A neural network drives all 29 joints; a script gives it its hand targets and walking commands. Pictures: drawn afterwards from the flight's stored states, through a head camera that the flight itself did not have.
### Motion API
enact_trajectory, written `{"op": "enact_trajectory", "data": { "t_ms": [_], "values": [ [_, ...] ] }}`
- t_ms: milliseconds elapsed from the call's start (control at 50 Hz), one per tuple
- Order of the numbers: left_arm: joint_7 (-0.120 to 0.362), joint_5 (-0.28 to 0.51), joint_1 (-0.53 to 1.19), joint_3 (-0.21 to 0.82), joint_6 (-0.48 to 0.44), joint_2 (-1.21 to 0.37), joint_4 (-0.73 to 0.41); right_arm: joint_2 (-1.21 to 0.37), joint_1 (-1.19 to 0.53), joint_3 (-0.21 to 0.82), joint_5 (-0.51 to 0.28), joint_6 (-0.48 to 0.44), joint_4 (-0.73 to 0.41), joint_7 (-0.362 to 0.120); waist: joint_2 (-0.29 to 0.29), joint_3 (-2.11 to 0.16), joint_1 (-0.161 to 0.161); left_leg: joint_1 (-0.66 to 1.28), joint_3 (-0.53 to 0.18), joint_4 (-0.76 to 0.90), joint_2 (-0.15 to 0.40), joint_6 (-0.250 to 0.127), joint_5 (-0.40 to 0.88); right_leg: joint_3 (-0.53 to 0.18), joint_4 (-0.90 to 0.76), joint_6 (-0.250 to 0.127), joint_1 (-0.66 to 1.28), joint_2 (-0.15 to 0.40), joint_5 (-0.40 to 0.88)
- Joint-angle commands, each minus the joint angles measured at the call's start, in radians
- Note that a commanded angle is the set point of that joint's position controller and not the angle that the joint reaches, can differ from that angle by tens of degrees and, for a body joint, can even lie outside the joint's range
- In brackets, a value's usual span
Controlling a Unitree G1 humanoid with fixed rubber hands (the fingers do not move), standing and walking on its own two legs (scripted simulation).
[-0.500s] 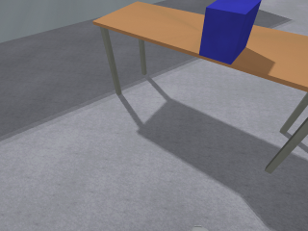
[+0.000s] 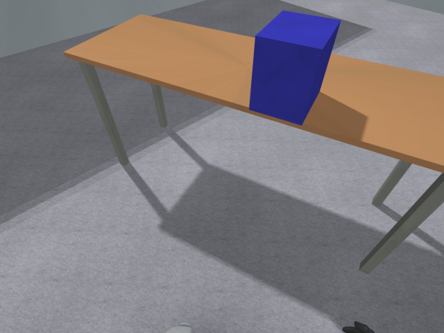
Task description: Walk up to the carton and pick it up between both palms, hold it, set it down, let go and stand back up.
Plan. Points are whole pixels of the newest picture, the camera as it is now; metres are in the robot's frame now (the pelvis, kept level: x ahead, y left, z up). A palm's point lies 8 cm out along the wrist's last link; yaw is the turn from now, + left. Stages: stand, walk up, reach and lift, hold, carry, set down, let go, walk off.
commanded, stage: walk up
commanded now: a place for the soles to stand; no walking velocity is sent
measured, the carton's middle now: (292, 67) +0.85 -0.13 +0.07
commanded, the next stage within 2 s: none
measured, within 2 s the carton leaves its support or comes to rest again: neither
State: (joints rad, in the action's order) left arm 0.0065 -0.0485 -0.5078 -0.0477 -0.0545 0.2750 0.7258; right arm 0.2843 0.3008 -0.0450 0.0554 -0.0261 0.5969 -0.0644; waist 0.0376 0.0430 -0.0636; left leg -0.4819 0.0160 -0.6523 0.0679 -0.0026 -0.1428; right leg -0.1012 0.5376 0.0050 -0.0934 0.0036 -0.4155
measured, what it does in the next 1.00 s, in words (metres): walks ahead, turning right: left foot, then right foot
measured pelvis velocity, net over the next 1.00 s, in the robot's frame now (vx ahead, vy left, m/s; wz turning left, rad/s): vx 0.35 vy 0.07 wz -0.41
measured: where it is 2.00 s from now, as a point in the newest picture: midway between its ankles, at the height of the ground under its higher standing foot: (219, 305)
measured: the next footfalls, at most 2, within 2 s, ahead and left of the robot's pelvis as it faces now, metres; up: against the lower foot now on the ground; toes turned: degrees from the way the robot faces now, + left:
left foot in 0.04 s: +0.17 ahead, +0.14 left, +0.00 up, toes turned +2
right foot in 0.48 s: +0.30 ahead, -0.10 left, +0.00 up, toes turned -15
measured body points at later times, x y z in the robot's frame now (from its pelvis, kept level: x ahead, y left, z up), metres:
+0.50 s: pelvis +0.20 +0.02 -0.01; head +0.21 +0.00 +0.43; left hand +0.42 +0.22 -0.09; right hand +0.11 -0.24 -0.14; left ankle +0.13 +0.14 -0.72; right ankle +0.27 -0.09 -0.73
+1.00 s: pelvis +0.35 +0.07 -0.01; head +0.37 +0.08 +0.44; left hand +0.50 +0.30 -0.13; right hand +0.37 -0.21 -0.10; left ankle +0.46 +0.16 -0.73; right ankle +0.27 -0.06 -0.68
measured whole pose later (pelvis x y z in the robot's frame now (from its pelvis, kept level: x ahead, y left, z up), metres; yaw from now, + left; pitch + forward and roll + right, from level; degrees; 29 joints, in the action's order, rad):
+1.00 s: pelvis +0.35 +0.07 -0.01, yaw -23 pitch -3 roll +0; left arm -0.02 -0.03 -0.41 -0.03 0.04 0.29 0.65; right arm 0.26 0.30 0.00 0.03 0.00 0.59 0.00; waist -0.03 0.08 -0.02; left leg -0.36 0.09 -0.66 0.07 -0.01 -0.25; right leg -0.11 1.02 0.03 -0.38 -0.03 -0.57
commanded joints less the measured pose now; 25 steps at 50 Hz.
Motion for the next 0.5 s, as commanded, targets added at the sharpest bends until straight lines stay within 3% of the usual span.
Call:
{"op": "enact_trajectory", "data": {
  "t_ms": [0,20,40,60,80,100,120,140,160,240,300,360,400,440,460,480],
  "values": [
    [-0.005,-0.013,0.043,-0.03,-0.005,0.129,-0.101,0.131,0.214,-0.063,0.006,-0.047,-0.043,0.036,-0.004,-0.025,0.153,0.441,0.001,0.067,-0.025,-0.04,-0.1,-0.103,0.188,-0.121,-0.316,0.095,0.137],
    [0.0,-0.015,-0.013,0.006,-0.006,0.045,-0.12,0.202,0.329,-0.07,0.029,-0.056,-0.032,0.05,0.209,-0.157,0.187,0.58,-0.292,0.148,0.204,-0.095,-0.338,-0.002,0.573,-0.063,-0.406,0.006,0.039],
    [-0.008,0.007,-0.087,0.003,-0.002,0.041,-0.178,0.302,0.277,-0.086,0.026,-0.052,-0.076,0.061,0.31,-0.132,0.128,0.58,-0.783,0.426,0.4,-0.175,-0.416,0.007,0.714,-0.013,-0.592,-0.098,-0.173],
    [-0.021,-0.017,-0.037,-0.011,0.017,0.107,-0.167,0.274,0.21,-0.082,0.0,-0.041,-0.065,0.067,0.128,-0.048,0.114,0.455,-0.812,0.463,0.431,-0.205,-0.485,-0.06,0.808,-0.017,-0.583,-0.011,-0.098],
    [-0.018,-0.016,0.0,-0.019,0.029,0.115,-0.153,0.217,0.155,-0.064,-0.009,-0.033,-0.06,0.069,0.06,0.044,0.094,0.382,-0.628,0.41,0.394,-0.209,-0.383,-0.044,0.827,-0.013,-0.591,0.027,-0.027],
    [-0.014,-0.005,0.034,-0.018,0.036,0.107,-0.153,0.181,0.137,-0.051,-0.006,-0.028,-0.052,0.066,0.024,0.084,0.101,0.313,-0.43,0.372,0.331,-0.215,-0.231,-0.031,0.784,-0.011,-0.57,0.048,0.015],
    [-0.009,0.007,0.034,-0.023,0.038,0.099,-0.144,0.15,0.117,-0.04,-0.003,-0.028,-0.044,0.063,0.026,0.094,0.087,0.253,-0.276,0.371,0.266,-0.193,-0.147,-0.027,0.703,-0.009,-0.519,0.061,0.039],
    [-0.001,0.01,0.014,-0.023,0.038,0.082,-0.137,0.135,0.108,-0.031,-0.004,-0.032,-0.032,0.061,0.061,0.082,0.077,0.234,-0.18,0.368,0.23,-0.186,-0.052,-0.006,0.658,-0.002,-0.472,0.057,0.057],
    [0.008,0.011,0.014,-0.021,0.036,0.068,-0.134,0.132,0.125,-0.026,-0.003,-0.038,-0.019,0.059,0.083,0.058,0.08,0.254,-0.13,0.357,0.213,-0.19,0.039,0.015,0.63,0.003,-0.456,0.046,0.074],
    [0.019,0.01,0.131,-0.012,0.029,0.04,-0.17,0.144,0.181,-0.022,-0.01,-0.046,0.018,0.06,0.089,0.04,0.113,0.357,-0.029,0.324,0.217,-0.201,0.185,0.065,0.41,0.003,-0.506,0.034,0.135],
    [0.025,0.008,0.212,-0.011,0.027,0.027,-0.198,0.17,0.191,-0.024,-0.012,-0.036,0.025,0.057,0.1,0.038,0.131,0.339,0.026,0.317,0.212,-0.182,0.125,0.121,0.246,-0.008,-0.43,0.028,0.194],
    [0.025,0.011,0.259,-0.022,0.022,0.033,-0.22,0.192,0.2,-0.027,-0.014,-0.021,0.029,0.055,0.097,0.055,0.136,0.304,0.033,0.304,0.234,-0.181,0.023,0.152,0.171,-0.032,-0.344,0.01,0.202],
    [0.019,0.01,0.229,-0.033,0.012,0.044,-0.224,0.2,0.189,-0.024,-0.016,-0.006,0.031,0.055,0.062,0.065,0.105,0.28,0.049,0.244,0.244,-0.172,-0.012,0.153,0.099,-0.057,-0.262,-0.006,0.187],
    [0.0,-0.001,0.053,-0.056,-0.002,0.094,-0.181,0.168,0.196,-0.002,-0.019,0.001,0.024,0.056,-0.05,-0.019,0.012,0.175,0.142,-0.036,0.182,-0.121,0.042,0.134,0.041,-0.096,0.015,-0.05,0.184],
    [-0.015,-0.023,-0.076,-0.076,-0.006,0.164,-0.167,0.12,0.216,0.024,-0.011,0.001,0.001,0.056,-0.191,-0.13,-0.054,0.03,0.196,-0.384,0.114,-0.069,-0.043,-0.18,-0.011,-0.178,0.192,0.145,0.034],
    [-0.033,-0.022,-0.1,-0.092,-0.004,0.267,-0.186,0.137,0.252,0.022,-0.007,0.003,-0.054,0.045,-0.279,-0.174,-0.048,-0.171,0.115,-0.574,-0.036,-0.011,-0.451,-0.711,-0.184,-0.306,0.265,0.4,-0.065]
  ]
}}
